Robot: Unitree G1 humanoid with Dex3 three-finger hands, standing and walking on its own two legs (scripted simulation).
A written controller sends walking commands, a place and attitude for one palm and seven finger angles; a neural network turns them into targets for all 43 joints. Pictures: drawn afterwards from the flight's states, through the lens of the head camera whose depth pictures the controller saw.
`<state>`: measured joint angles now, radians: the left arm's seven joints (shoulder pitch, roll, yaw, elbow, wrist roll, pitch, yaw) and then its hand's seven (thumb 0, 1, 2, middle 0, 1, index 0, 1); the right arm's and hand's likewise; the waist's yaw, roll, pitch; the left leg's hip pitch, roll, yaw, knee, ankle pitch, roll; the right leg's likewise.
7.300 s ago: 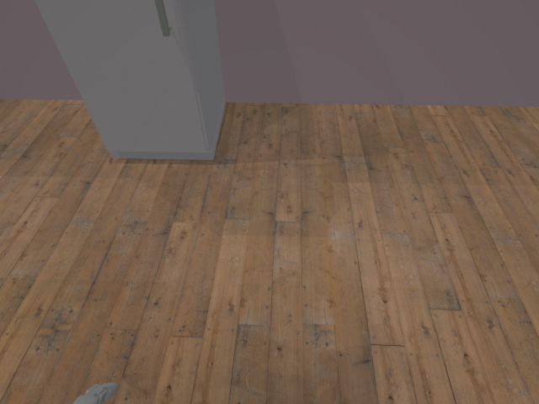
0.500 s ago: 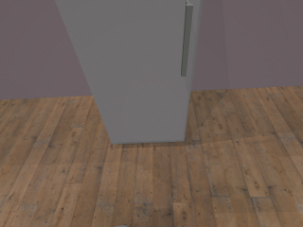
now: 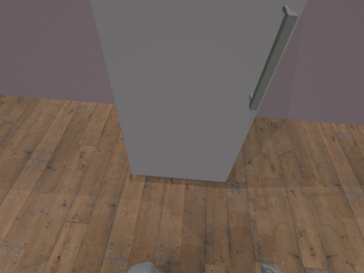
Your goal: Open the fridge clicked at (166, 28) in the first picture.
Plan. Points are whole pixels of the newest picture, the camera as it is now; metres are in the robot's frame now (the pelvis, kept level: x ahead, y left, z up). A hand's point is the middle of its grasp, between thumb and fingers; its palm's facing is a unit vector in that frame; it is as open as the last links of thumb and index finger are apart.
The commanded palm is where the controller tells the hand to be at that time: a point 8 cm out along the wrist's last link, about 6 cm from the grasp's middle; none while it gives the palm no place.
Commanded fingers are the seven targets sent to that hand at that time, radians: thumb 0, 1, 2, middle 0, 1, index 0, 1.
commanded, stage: take the last steps up to it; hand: right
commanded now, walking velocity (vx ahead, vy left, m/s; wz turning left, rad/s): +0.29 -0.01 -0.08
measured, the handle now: (267, 64) +0.66 -0.17 +0.12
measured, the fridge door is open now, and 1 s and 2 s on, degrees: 0 0 0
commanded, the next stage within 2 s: come to a stop and stand still in 0.38 s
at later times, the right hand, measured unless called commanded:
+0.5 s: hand out of the picture +0.06 -0.16 -0.17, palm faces +0.18 +0.97 -0.13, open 7.3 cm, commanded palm none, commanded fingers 0.00 -0.90 -0.90 0.20 0.30 0.20 0.30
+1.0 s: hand (257, 248) +0.23 -0.18 -0.15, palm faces +0.05 +0.96 -0.28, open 7.3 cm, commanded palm none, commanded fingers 0.00 -0.90 -0.90 0.20 0.30 0.20 0.30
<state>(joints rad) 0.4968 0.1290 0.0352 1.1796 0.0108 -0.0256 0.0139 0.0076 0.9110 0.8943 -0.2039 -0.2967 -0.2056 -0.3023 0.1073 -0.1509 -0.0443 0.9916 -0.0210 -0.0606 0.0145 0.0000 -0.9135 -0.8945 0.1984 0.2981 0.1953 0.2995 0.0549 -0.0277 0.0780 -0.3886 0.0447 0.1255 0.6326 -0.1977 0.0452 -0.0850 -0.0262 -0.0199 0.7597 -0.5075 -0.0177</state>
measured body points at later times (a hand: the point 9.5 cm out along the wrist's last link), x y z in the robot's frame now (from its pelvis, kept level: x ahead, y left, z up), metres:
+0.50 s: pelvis +0.16 -0.02 +0.01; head +0.17 -0.03 +0.46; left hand +0.29 +0.19 -0.13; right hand +0.05 -0.21 -0.15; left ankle +0.08 +0.09 -0.72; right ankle +0.21 -0.12 -0.72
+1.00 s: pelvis +0.17 +0.02 +0.01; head +0.19 +0.04 +0.46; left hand +0.23 +0.26 -0.15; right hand +0.23 -0.23 -0.13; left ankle +0.20 +0.12 -0.72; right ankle +0.19 -0.11 -0.70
